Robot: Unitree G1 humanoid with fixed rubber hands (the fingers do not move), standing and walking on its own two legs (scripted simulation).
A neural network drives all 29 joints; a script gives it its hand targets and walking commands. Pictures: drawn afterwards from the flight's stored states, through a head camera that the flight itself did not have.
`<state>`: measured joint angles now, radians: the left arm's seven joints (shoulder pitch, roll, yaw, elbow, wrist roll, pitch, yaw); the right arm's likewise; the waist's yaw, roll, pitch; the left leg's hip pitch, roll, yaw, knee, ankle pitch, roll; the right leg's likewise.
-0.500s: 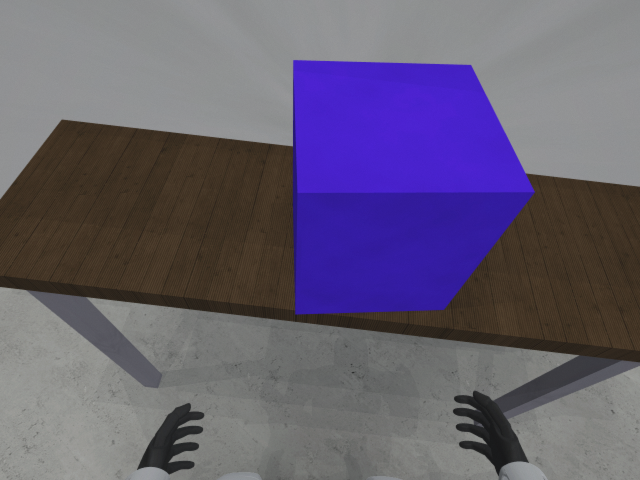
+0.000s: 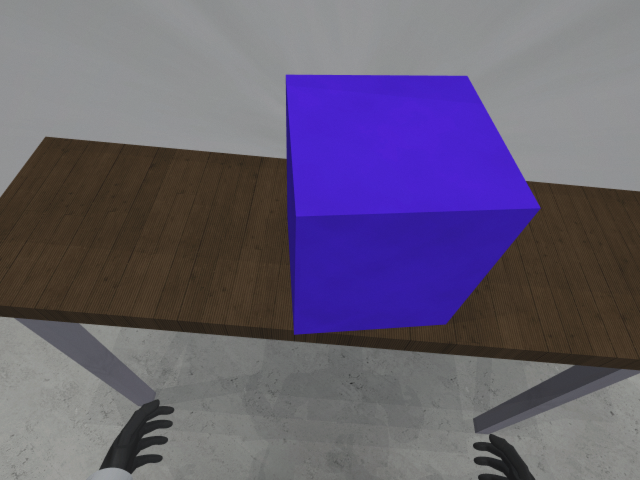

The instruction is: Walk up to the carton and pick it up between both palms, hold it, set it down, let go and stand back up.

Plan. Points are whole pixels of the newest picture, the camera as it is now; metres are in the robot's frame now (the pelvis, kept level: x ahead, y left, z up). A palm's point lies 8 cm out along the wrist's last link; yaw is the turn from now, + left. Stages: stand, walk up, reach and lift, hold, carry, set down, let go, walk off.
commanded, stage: stand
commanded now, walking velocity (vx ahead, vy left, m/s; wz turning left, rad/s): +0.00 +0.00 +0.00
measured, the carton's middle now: (374, 213) +0.39 -0.05 +0.10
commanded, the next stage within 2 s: none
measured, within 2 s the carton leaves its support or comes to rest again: neither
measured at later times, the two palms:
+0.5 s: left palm out of the picture +0.10 +0.28 -0.09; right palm out of the picture +0.10 -0.22 -0.09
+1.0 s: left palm out of the picture +0.03 +0.27 -0.11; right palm out of the picture +0.05 -0.24 -0.10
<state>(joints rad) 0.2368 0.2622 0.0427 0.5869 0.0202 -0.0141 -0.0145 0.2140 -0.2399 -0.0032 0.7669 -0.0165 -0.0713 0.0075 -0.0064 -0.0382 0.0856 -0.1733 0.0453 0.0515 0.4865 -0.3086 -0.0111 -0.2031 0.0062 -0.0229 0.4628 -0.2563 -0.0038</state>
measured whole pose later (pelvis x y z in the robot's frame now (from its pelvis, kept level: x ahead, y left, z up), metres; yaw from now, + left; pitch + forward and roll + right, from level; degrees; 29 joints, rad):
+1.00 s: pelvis -0.04 +0.02 +0.00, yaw +0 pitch -2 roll +0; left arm 0.36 0.26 -0.01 0.69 0.02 -0.03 0.00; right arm 0.30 -0.24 -0.03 0.68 -0.01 -0.01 0.02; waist 0.00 -0.01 0.04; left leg -0.23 0.01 0.06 0.54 -0.28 0.02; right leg -0.26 -0.03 0.00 0.52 -0.23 0.03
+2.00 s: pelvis -0.04 +0.02 +0.00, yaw -1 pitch -2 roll +0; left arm 0.33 0.26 -0.01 0.73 0.01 -0.01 0.00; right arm 0.31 -0.26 -0.01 0.71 0.00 -0.01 0.01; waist 0.00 0.00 0.04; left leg -0.21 0.02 0.06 0.52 -0.28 0.01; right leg -0.25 -0.02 0.01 0.51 -0.22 0.03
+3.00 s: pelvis -0.03 +0.01 +0.00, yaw -1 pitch -2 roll +0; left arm 0.31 0.25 -0.01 0.83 0.00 -0.01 0.01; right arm 0.33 -0.26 0.00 0.79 0.00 -0.01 -0.01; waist 0.00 0.00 0.02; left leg -0.17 0.02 0.06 0.49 -0.27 0.01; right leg -0.22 -0.01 0.03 0.49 -0.22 0.03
